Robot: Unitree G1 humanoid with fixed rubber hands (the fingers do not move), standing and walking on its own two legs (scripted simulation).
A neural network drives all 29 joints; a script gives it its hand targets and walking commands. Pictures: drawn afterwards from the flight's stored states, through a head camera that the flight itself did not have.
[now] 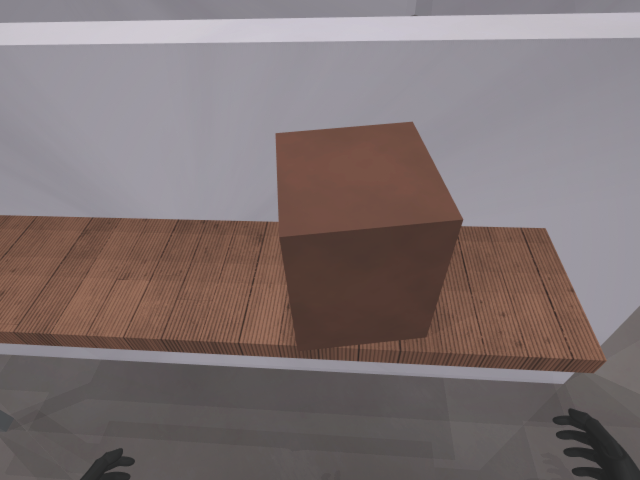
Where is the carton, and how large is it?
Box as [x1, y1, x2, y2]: [275, 122, 462, 350]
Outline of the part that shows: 412,122 275,133 279,238 297,350 426,336 461,225 462,218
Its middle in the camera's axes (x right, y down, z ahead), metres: +0.05 +0.00 +0.58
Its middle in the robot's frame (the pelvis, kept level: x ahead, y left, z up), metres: +0.45 -0.01 +0.05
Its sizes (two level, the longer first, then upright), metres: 0.210 0.200 0.250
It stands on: a table, 0.67 m high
